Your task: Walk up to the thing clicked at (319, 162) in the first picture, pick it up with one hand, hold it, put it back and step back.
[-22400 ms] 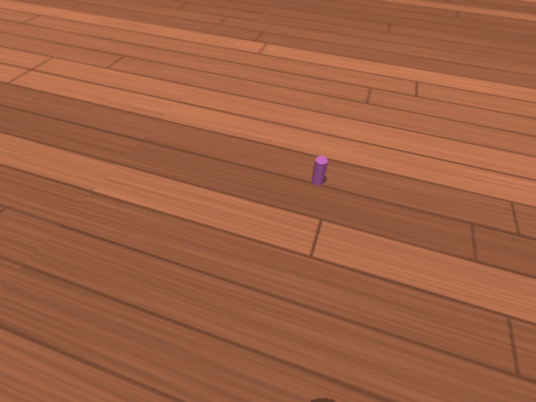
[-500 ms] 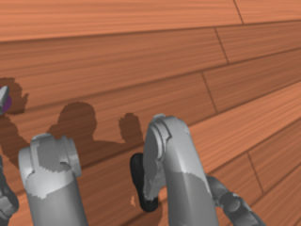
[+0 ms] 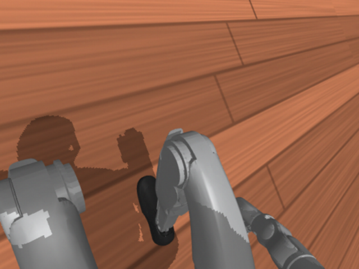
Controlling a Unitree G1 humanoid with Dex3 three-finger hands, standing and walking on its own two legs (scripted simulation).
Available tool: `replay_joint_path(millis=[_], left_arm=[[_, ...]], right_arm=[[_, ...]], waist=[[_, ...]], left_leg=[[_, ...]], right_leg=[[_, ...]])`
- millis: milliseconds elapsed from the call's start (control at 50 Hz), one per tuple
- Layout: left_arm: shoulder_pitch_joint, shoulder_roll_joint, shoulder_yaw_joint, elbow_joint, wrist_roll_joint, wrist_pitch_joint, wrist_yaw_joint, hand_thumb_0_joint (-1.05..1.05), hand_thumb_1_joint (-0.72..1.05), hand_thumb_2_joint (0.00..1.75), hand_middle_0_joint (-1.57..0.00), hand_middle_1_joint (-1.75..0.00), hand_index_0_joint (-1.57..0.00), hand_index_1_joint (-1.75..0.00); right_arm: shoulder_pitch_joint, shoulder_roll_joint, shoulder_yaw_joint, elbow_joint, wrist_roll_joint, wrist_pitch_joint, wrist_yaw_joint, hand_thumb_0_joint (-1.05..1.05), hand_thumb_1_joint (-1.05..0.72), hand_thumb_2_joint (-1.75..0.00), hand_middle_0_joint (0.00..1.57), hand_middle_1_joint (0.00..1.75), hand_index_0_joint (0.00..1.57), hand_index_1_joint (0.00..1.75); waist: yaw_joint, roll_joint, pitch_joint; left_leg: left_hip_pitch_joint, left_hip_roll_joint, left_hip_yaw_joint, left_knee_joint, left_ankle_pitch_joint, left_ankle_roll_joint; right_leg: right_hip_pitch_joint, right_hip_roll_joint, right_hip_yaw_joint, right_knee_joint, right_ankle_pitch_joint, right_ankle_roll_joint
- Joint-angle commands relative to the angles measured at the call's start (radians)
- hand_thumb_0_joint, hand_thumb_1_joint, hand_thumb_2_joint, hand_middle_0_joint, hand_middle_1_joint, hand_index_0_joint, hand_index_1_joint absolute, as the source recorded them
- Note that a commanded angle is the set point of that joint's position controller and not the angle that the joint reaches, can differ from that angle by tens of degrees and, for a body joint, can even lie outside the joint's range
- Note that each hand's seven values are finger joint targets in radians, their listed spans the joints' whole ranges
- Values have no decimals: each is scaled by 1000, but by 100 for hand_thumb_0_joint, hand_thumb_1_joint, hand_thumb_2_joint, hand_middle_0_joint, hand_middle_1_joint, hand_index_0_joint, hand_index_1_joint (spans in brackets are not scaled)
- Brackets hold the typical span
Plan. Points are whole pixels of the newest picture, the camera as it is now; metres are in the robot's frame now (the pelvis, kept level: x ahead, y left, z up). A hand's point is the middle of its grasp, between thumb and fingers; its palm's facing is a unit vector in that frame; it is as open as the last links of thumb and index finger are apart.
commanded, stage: lower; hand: left
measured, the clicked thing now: out of the picture +0.43 +0.31 -0.17
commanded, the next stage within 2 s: loosen in 0.74 s
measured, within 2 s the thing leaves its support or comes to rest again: rests again in 0.72 s
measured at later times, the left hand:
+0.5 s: hand out of the picture +0.43 +0.31 -0.18, palm faces +0.46 -0.89 +0.00, open 8.9 cm
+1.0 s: hand out of the picture +0.43 +0.30 -0.19, palm faces +0.46 -0.89 +0.02, open 8.8 cm
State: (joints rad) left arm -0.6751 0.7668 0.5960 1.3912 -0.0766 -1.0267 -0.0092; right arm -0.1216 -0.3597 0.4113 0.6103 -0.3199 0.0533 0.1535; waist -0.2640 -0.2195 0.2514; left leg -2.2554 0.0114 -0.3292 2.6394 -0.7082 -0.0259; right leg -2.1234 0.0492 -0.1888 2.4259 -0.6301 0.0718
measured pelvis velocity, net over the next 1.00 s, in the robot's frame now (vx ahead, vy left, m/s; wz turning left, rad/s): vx -0.01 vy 0.01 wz -0.05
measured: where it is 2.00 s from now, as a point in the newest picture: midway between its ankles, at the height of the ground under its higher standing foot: (115, 245)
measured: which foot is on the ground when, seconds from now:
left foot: down 0.00-1.00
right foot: down 0.00-1.00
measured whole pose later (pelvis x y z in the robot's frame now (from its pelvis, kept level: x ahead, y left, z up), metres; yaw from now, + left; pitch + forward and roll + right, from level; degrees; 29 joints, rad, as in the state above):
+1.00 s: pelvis -0.01 +0.01 +0.00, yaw -3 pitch +12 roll -19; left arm -0.67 0.87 0.58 1.50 -0.06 -1.12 0.06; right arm -0.19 -0.37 0.53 0.55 -0.38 0.05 0.15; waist -0.27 -0.30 0.32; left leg -2.22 0.02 -0.40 2.68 -0.72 0.00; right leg -2.06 0.08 -0.24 2.40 -0.60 0.08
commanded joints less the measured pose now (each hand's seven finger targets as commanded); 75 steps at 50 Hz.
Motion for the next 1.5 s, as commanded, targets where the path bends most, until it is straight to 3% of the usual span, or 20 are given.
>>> replay_joint_path(millis=[0,140,280,560,580,720,820,900,920,1000,1040,1060,1080,1120,1220,1300,1340,1360,1400,1480], left_arm=[[-211,211,5,-127,-5,-91,12,0,39,128,-128,-137,-128,-138],[-211,237,4,-111,0,-110,27,0,39,129,-129,-138,-130,-139],[-202,232,-9,-90,6,-117,39,0,35,127,-129,-137,-129,-138],[-208,285,-2,-69,9,-143,60,0,34,127,-129,-136,-128,-138],[-181,261,-6,-48,9,-145,59,0,36,127,-128,-136,-128,-137],[-180,273,-5,-38,7,-157,69,0,37,126,-128,-134,-128,-136],[-189,270,-23,-27,8,-161,70,0,34,128,-131,-137,-131,-139],[-187,296,-9,-41,9,-170,75,0,20,96,-119,-114,-121,-112],[-194,294,-16,-30,14,-170,76,0,16,88,-115,-110,-117,-108],[-194,293,-12,-35,14,-172,83,0,-2,71,-106,-95,-108,-94],[-201,305,-15,-35,14,-173,82,0,-13,67,-97,-85,-98,-85],[-188,279,-24,-17,15,-170,83,0,-5,75,-105,-93,-104,-93],[-195,260,-41,-16,15,-168,83,0,-13,67,-97,-85,-96,-85],[-201,284,-34,-11,19,-168,86,0,3,83,-109,-101,-110,-101],[-184,284,-28,-18,13,-174,83,0,-2,55,-88,-75,-90,-73],[-182,289,-22,-16,12,-172,84,0,-20,43,-64,-53,-63,-53],[-200,272,-45,-21,15,-175,82,0,-26,36,-58,-46,-57,-46],[-180,281,-34,-19,17,-172,82,0,-28,33,-55,-42,-54,-43],[-199,270,-47,-21,20,-172,83,0,-34,30,-52,-39,-51,-40],[-191,292,-24,-17,19,-169,88,0,-42,23,-44,-30,-42,-32]], right_arm=[[59,-350,-88,-24,-10,3,-22,0,-91,-91,20,30,20,30],[33,-358,-68,-34,-22,3,-22,0,-91,-91,20,30,20,30],[17,-364,-55,-39,-31,5,-23,0,-91,-91,20,30,20,30],[-12,-374,-29,-57,-43,6,-25,0,-91,-91,20,30,20,30],[-16,-372,-27,-58,-46,7,-25,0,-91,-91,20,30,20,30],[-25,-372,-13,-65,-54,8,-26,0,-90,-90,20,30,20,30],[-33,-377,-9,-67,-57,6,-26,0,-91,-90,20,30,20,30],[-39,-383,-6,-69,-59,6,-27,0,-91,-90,20,30,20,30],[-39,-388,-7,-71,-59,8,-27,0,-92,-90,20,30,20,30],[-44,-386,-4,-75,-60,9,-27,0,-92,-90,20,30,20,30],[-43,-384,-1,-75,-63,8,-25,0,-92,-90,20,30,20,30],[-48,-385,-2,-78,-63,8,-24,0,-91,-90,20,30,20,30],[-53,-384,-3,-83,-62,5,-24,0,-92,-90,20,30,20,30],[-44,-387,-2,-77,-62,7,-24,0,-90,-90,20,30,20,30],[-45,-386,0,-76,-63,5,-24,0,-91,-89,20,30,20,30],[-39,-382,3,-75,-63,6,-23,0,-91,-90,20,30,20,30],[-51,-387,5,-86,-64,6,-24,0,-91,-90,20,30,20,30],[-46,-385,0,-79,-62,7,-24,0,-91,-90,20,30,20,30],[-50,-387,1,-81,-64,8,-24,0,-91,-90,20,30,20,30],[-43,-383,2,-79,-66,12,-24,0,-91,-90,20,30,20,30]], waist=[[-75,503,-588],[-82,506,-564],[-93,523,-555],[-101,521,-524],[-103,517,-521],[-107,511,-513],[-117,497,-487],[-109,532,-491],[-119,534,-479],[-118,524,-467],[-118,532,-476],[-124,525,-465],[-127,511,-442],[-131,510,-441],[-119,513,-463],[-116,512,-473],[-128,523,-457],[-114,526,-455],[-124,532,-454],[-121,520,-470]], left_leg=[[393,52,93,-314,120,2],[396,57,82,-311,109,1],[437,68,61,-316,166,-10],[425,74,47,-311,128,-6],[437,77,40,-314,149,-9],[430,76,39,-300,165,-6],[411,77,38,-300,114,-1],[450,84,22,-314,135,-11],[450,85,15,-324,130,-13],[438,86,16,-317,130,-11],[432,82,24,-310,122,-7],[430,83,18,-316,117,-9],[418,84,16,-319,102,-7],[417,83,14,-321,86,-5],[435,84,11,-315,118,-7],[436,84,15,-313,126,-6],[438,86,5,-326,123,-12],[447,88,6,-325,129,-11],[455,89,2,-328,130,-15],[444,86,12,-315,136,-9]], right_leg=[[309,32,-127,-167,172,-76],[313,38,-139,-170,167,-74],[319,41,-154,-155,211,-73],[325,52,-169,-166,187,-70],[327,52,-172,-159,204,-69],[343,58,-175,-166,221,-69],[333,61,-179,-178,185,-67],[318,60,-184,-164,195,-70],[310,58,-191,-161,188,-70],[314,58,-187,-163,192,-68],[320,63,-184,-170,188,-69],[319,61,-190,-171,185,-69],[305,60,-190,-173,176,-67],[301,61,-190,-176,164,-68],[316,63,-190,-171,188,-67],[330,66,-188,-176,192,-68],[316,62,-197,-170,188,-69],[309,63,-190,-167,193,-70],[308,60,-193,-166,192,-68],[322,64,-189,-175,196,-69]])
